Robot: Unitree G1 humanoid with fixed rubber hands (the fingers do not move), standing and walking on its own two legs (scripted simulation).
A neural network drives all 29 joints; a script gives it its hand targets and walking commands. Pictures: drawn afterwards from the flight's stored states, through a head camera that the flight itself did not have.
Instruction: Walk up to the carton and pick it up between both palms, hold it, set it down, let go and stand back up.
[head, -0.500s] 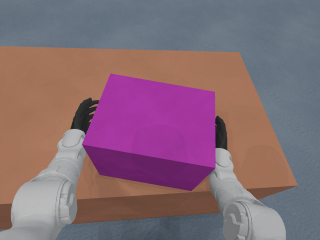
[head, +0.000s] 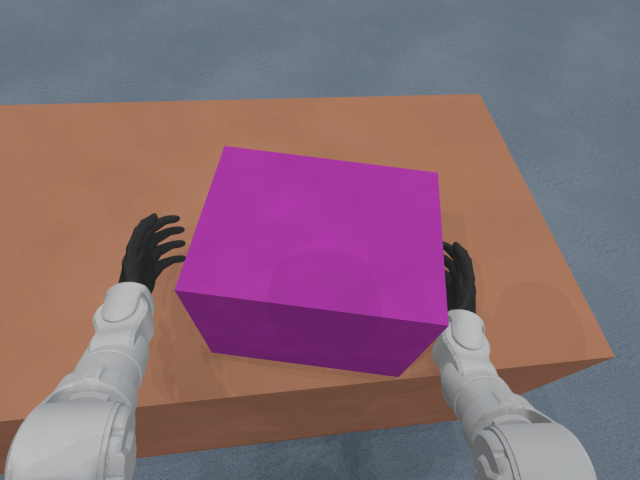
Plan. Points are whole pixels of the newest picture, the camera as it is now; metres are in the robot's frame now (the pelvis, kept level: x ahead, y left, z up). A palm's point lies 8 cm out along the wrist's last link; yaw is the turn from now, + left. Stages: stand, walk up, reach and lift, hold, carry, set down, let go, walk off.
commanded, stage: set down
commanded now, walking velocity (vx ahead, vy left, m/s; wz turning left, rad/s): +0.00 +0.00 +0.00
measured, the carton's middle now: (317, 268) +0.39 -0.01 +0.00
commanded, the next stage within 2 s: none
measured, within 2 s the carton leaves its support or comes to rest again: neither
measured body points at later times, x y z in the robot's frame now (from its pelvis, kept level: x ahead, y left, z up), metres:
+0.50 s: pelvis -0.02 +0.00 +0.00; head +0.05 +0.01 +0.45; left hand +0.33 +0.26 -0.01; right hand +0.29 -0.22 -0.02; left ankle +0.01 +0.09 -0.73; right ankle -0.02 -0.17 -0.73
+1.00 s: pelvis -0.04 +0.00 +0.01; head +0.00 +0.01 +0.45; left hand +0.26 +0.27 +0.00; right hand +0.23 -0.22 +0.00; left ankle +0.01 +0.09 -0.73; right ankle -0.02 -0.17 -0.73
